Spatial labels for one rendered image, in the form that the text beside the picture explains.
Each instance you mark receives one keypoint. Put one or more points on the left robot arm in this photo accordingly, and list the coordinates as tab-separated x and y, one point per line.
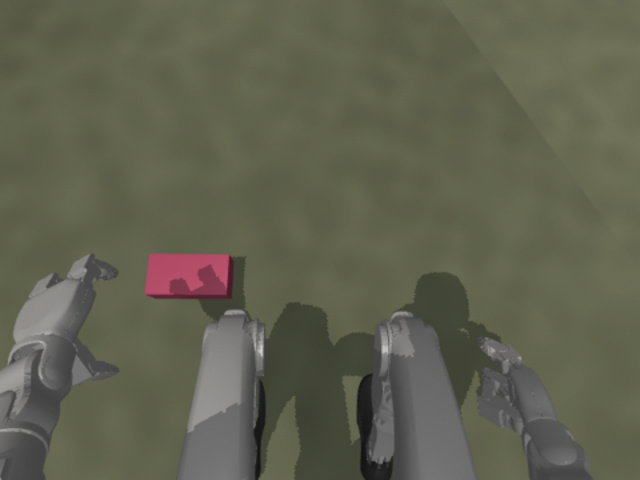
33	384

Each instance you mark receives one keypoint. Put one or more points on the carton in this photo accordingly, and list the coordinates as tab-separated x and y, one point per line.
189	276

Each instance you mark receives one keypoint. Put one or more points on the left robot hand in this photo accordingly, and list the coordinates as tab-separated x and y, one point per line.
59	307

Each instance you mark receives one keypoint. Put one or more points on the right robot hand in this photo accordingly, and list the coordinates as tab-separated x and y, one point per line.
522	396

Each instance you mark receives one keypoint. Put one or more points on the right robot foot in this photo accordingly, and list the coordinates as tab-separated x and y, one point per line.
369	469

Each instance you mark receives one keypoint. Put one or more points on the right robot arm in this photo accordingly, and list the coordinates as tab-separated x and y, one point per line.
552	452

